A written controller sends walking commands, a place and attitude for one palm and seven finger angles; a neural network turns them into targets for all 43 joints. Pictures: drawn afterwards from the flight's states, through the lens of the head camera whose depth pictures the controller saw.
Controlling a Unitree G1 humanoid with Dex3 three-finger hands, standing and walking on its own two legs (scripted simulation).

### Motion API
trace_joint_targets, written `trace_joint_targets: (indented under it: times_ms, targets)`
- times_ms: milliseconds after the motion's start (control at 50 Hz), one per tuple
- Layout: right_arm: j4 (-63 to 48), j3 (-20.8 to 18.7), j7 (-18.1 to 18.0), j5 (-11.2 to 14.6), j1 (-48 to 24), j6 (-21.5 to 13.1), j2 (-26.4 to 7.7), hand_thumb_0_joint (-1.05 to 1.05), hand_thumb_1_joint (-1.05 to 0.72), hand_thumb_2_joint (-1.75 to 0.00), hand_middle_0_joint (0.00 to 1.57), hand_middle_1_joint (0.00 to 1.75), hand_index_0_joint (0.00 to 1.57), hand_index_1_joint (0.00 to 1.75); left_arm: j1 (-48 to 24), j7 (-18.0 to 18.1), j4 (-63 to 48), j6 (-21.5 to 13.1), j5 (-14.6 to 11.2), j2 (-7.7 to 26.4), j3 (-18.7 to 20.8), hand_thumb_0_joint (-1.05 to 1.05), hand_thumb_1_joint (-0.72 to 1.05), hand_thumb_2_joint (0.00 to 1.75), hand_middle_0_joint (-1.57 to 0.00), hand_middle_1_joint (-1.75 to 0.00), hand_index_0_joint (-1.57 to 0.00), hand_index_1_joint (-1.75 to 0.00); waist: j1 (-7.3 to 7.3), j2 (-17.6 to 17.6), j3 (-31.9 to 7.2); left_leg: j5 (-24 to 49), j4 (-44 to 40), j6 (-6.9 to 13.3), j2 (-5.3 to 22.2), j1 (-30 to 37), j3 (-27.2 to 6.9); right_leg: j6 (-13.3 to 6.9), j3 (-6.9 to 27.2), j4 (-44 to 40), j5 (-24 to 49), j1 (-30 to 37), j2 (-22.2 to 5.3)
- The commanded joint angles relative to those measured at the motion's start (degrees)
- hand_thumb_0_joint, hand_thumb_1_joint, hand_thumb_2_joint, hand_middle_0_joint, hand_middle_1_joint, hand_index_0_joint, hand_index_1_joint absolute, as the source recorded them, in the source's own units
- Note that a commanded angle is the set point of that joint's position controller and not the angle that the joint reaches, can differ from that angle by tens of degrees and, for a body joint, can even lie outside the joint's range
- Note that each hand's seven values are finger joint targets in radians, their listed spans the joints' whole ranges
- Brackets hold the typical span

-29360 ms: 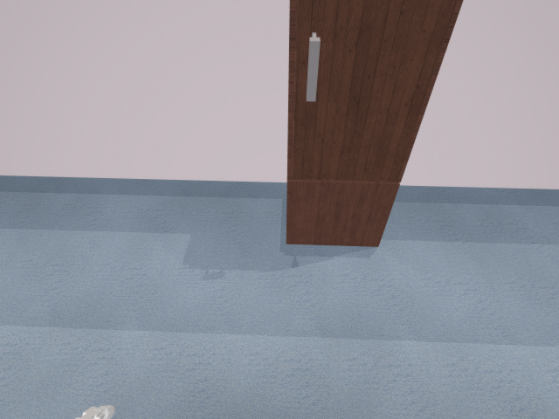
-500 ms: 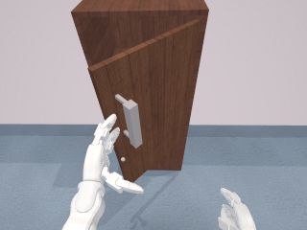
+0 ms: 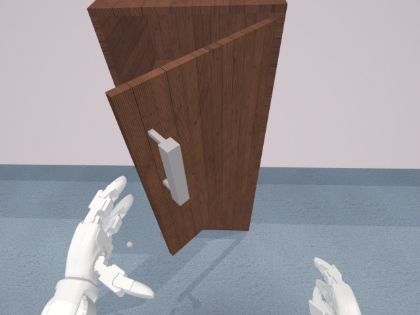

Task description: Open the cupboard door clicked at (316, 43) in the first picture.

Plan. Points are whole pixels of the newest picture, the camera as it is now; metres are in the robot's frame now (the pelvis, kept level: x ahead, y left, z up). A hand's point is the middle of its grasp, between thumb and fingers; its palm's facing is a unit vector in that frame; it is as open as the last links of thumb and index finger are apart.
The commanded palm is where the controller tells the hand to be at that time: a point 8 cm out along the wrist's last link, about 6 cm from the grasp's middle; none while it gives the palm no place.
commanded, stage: draw the hand back to the body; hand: left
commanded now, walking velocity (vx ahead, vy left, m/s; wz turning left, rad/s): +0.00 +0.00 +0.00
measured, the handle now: (168, 168) +0.36 +0.11 +0.11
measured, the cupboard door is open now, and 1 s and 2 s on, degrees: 46 46 46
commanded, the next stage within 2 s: step back with the hand held close in 1.64 s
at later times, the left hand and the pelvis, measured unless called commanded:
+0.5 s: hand (91, 242) +0.20 +0.19 +0.12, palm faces +0.05 -1.00 -0.07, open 16.4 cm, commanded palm +0.16 +0.25 +0.13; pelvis +0.00 +0.02 +0.00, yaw +0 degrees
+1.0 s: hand (35, 225) +0.21 +0.27 +0.15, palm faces +0.34 -0.86 -0.38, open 12.3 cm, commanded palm +0.16 +0.31 +0.17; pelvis +0.01 +0.04 +0.03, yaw -2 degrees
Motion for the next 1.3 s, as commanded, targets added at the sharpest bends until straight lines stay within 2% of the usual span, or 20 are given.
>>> trace_joint_targets:
  times_ms: [0,60,120,180,320,440,500,540,560,580,600,620,700,760,920,1020,1120,1180,1220,1280]
  targets:
    - [-10.28,-1.86,-0.47,0.39,-5.22,-5.06,-4.48,0.00,-0.90,-0.90,0.20,0.30,0.20,0.30,-3.72,-0.36,-15.11,-4.70,-1.38,4.15,3.03,0.00,-0.50,0.30,-0.15,-0.30,-0.15,-0.30,-0.04,-4.36,-9.23,11.99,-3.29,1.73,-1.55,1.20,0.55,2.78,4.98,-7.18,18.90,5.97,-2.13]
    - [-10.30,-1.84,-0.31,0.49,-4.91,-5.66,-4.58,0.00,-0.90,-0.90,0.20,0.30,0.20,0.30,-3.82,0.29,-16.09,-5.10,-1.14,4.57,2.86,0.00,-0.50,0.30,-0.15,-0.30,-0.15,-0.30,-0.18,-3.35,-8.05,11.21,-3.51,1.74,-1.37,1.05,0.33,2.33,4.07,-6.75,16.08,4.25,-1.62]
    - [-10.35,-1.94,-0.47,0.50,-4.67,-5.81,-4.67,0.00,-0.90,-0.90,0.20,0.30,0.20,0.30,-1.96,0.90,-16.98,-4.65,-0.77,7.61,5.79,0.00,-0.50,0.30,-0.15,-0.30,-0.15,-0.30,0.48,-4.35,-8.50,11.09,-3.61,1.85,-1.12,0.84,0.30,2.13,4.31,-6.93,14.61,5.06,-1.42]
    - [-10.81,-1.51,-0.43,0.80,-4.85,-6.08,-4.40,0.00,-0.90,-0.90,0.20,0.30,0.20,0.30,-1.49,0.68,-19.02,-3.66,-0.96,6.49,5.18,0.00,-0.50,0.30,-0.15,-0.30,-0.15,-0.30,0.71,-1.52,-8.34,11.43,-4.64,1.73,-1.08,1.91,0.29,1.72,2.96,-6.48,14.70,4.99,-1.19]
    - [-10.51,-1.03,-1.34,1.32,-5.82,-6.59,-5.03,0.00,-0.90,-0.90,0.20,0.30,0.20,0.30,-1.97,-1.06,-18.82,0.97,-3.35,7.86,7.47,0.00,-0.50,0.30,-0.15,-0.30,-0.15,-0.30,0.59,-3.64,-5.52,10.29,-5.86,1.76,-0.71,2.56,-0.43,1.83,2.39,-8.55,12.17,4.79,-0.84]
    - [-10.44,-0.58,-1.32,1.56,-5.67,-7.64,-4.91,0.00,-0.90,-0.90,0.20,0.30,0.20,0.30,-1.81,-2.20,-23.99,2.40,-3.77,9.23,8.60,0.00,-0.50,0.30,-0.15,-0.30,-0.15,-0.30,1.21,-0.21,-6.76,13.27,-7.41,1.25,-0.44,5.63,-0.96,1.53,0.52,-7.62,15.12,5.54,-0.46]
    - [-9.99,-0.61,-1.48,1.68,-5.46,-7.69,-5.04,0.00,-0.90,-0.90,0.20,0.30,0.20,0.30,-1.04,-2.44,-23.83,3.45,-4.19,9.67,10.01,0.00,-0.40,0.34,-0.15,-0.30,-0.15,-0.30,1.31,-1.58,-5.85,13.48,-7.92,1.04,-0.32,6.08,-1.19,1.59,0.04,-8.00,15.13,5.35,-0.17]
    - [-9.66,-0.38,-1.62,1.77,-6.18,-7.64,-5.06,0.00,-0.90,-0.90,0.20,0.30,0.20,0.30,-2.72,-2.63,-23.27,4.51,-4.56,10.13,10.73,0.00,-0.32,0.37,-0.16,-0.30,-0.16,-0.30,1.16,-0.48,-3.85,11.11,-8.73,1.08,-0.32,5.75,-1.22,1.63,0.13,-9.14,12.33,4.94,-0.34]
    - [-8.73,-0.80,-2.58,0.54,-6.55,-6.86,-4.76,0.00,-0.90,-0.90,0.20,0.30,0.20,0.30,-4.69,4.48,-26.98,3.16,4.27,18.87,12.24,0.00,-0.29,0.39,-0.16,-0.30,-0.16,-0.30,1.96,-0.41,-2.73,10.21,-11.26,1.72,0.16,6.47,-0.53,0.90,3.78,-13.57,11.01,8.23,-1.47]
    - [-8.56,-0.46,-2.86,-0.03,-6.22,-6.44,-3.79,0.00,-0.90,-0.90,0.20,0.30,0.20,0.30,-0.25,7.41,-24.07,3.63,4.96,14.06,10.72,0.00,-0.26,0.40,-0.16,-0.30,-0.16,-0.30,1.27,-1.69,-0.10,9.43,-12.18,1.66,0.12,7.27,-0.37,0.94,3.38,-15.24,9.55,7.76,-1.78]
    - [-8.47,-0.42,-2.74,-0.07,-5.97,-6.10,-3.98,0.00,-0.90,-0.90,0.20,0.30,0.20,0.30,0.75,8.67,-23.74,3.86,5.44,12.41,9.29,0.00,-0.22,0.42,-0.16,-0.30,-0.16,-0.30,0.97,-3.12,-0.33,9.97,-12.34,1.68,0.17,7.68,-0.53,1.00,3.20,-15.30,9.89,8.14,-1.91]
    - [-7.90,-0.53,-2.64,-0.19,-6.51,-5.55,-4.22,0.00,-0.90,-0.90,0.20,0.30,0.20,0.30,1.17,9.67,-23.42,4.09,6.33,13.00,9.78,0.00,-0.18,0.43,-0.16,-0.30,-0.16,-0.30,1.38,-3.83,-0.35,10.79,-12.71,1.94,0.46,8.74,-0.37,0.98,3.50,-16.35,10.43,9.33,-1.86]
    - [-6.81,-0.36,-2.62,-0.44,-8.03,-4.42,-4.10,0.00,-0.90,-0.90,0.20,0.30,0.20,0.30,-1.57,12.59,-24.00,3.16,8.27,13.96,10.26,0.00,-0.05,0.50,-0.17,-0.30,-0.17,-0.30,0.99,0.27,0.74,9.79,-16.68,1.80,0.75,12.35,-0.27,1.06,2.99,-18.79,8.57,11.49,-1.87]
    - [-6.08,-0.44,-2.74,-0.78,-8.74,-4.22,-4.23,0.00,-0.90,-0.90,0.20,0.30,0.20,0.30,-1.68,13.71,-24.14,2.71,9.00,15.22,11.63,0.00,0.06,0.54,-0.17,-0.30,-0.17,-0.30,1.40,1.55,0.19,11.21,-18.86,1.81,0.82,14.51,-0.17,1.00,2.88,-20.21,9.62,14.08,-1.84]
    - [-3.99,-1.23,-2.30,-1.09,-9.83,-3.36,-4.70,0.00,-0.90,-0.90,0.20,0.30,0.20,0.30,-0.03,14.66,-21.55,1.90,9.42,17.54,16.33,0.00,0.34,0.66,-0.18,-0.30,-0.18,-0.30,2.43,-1.03,0.15,18.47,-22.61,1.44,1.36,17.79,0.14,0.94,2.62,-22.47,15.77,19.58,-1.40]
    - [-3.37,-1.76,-1.85,-1.08,-10.04,-2.27,-4.90,0.00,-0.90,-0.90,0.20,0.30,0.20,0.30,-1.12,14.47,-20.79,1.66,9.26,18.27,18.53,0.00,0.51,0.74,-0.19,-0.30,-0.19,-0.30,2.46,-0.33,1.18,20.98,-23.78,1.14,1.57,19.12,0.54,0.94,2.82,-23.75,17.74,20.67,-1.18]
    - [-2.80,-2.20,-1.47,-1.14,-10.01,-1.72,-4.88,0.00,-0.90,-0.90,0.20,0.30,0.20,0.30,-1.15,14.51,-21.40,1.25,9.09,20.00,21.59,0.00,0.69,0.81,-0.19,-0.30,-0.19,-0.30,2.78,1.34,-0.23,24.88,-23.87,0.92,1.56,20.59,1.00,0.90,3.18,-24.17,21.02,22.34,-1.12]
    - [-2.62,-2.45,-1.35,-1.00,-10.18,-1.18,-4.82,0.00,-0.90,-0.90,0.20,0.30,0.20,0.30,-2.19,14.45,-21.19,1.29,8.72,20.20,22.54,0.00,0.80,0.86,-0.20,-0.30,-0.20,-0.30,2.52,-0.15,0.54,25.24,-24.16,0.97,1.66,20.82,1.15,1.08,3.23,-24.59,21.57,22.15,-1.07]
    - [-2.37,-2.52,-1.41,-1.03,-10.38,-1.13,-5.01,0.00,-0.90,-0.90,0.20,0.30,0.20,0.30,-3.57,14.51,-21.25,1.24,8.80,21.49,23.96,0.00,0.87,0.88,-0.20,-0.30,-0.20,-0.30,2.66,1.85,0.84,25.55,-24.05,0.97,1.57,21.17,1.36,0.99,3.33,-25.07,21.74,22.03,-1.07]
    - [-2.27,-2.62,-1.13,-0.98,-10.22,-0.91,-4.90,0.00,-0.90,-0.90,0.20,0.30,0.20,0.30,-3.67,14.29,-20.58,1.31,8.73,19.46,22.31,0.00,0.90,0.90,-0.20,-0.30,-0.20,-0.30,2.30,1.79,0.85,25.92,-24.47,0.84,1.68,21.71,1.29,1.14,3.09,-25.13,21.51,21.87,-1.11]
